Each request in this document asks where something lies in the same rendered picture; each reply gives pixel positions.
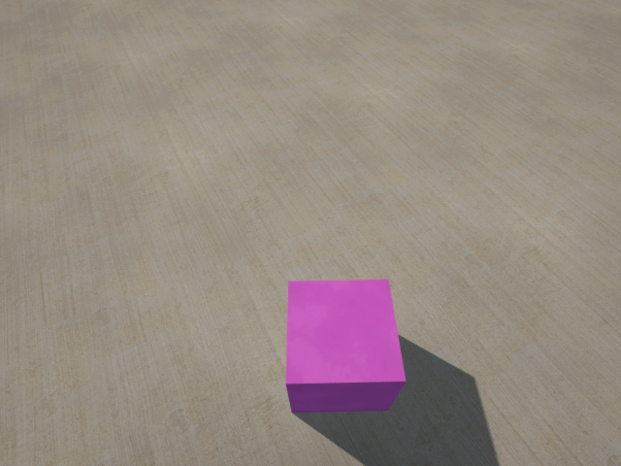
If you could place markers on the carton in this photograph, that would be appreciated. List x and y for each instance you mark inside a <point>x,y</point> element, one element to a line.
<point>343,351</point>

